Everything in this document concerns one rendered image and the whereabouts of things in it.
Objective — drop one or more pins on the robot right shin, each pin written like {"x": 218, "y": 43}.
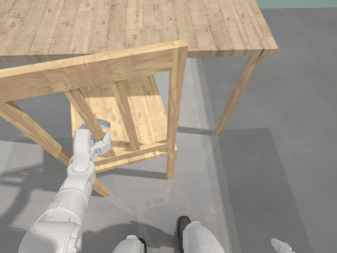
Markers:
{"x": 193, "y": 224}

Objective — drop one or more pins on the robot right hand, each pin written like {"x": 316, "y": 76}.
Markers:
{"x": 280, "y": 246}

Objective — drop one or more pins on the robot right foot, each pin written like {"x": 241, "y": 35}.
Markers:
{"x": 182, "y": 223}

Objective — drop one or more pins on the left robot forearm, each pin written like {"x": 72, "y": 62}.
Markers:
{"x": 73, "y": 196}

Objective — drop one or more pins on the robot left upper arm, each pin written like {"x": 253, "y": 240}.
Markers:
{"x": 53, "y": 237}

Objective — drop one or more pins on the table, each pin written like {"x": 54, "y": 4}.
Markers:
{"x": 49, "y": 30}

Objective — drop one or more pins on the chair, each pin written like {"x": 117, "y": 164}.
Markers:
{"x": 140, "y": 129}

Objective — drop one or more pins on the robot left hand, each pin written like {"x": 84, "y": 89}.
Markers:
{"x": 84, "y": 140}

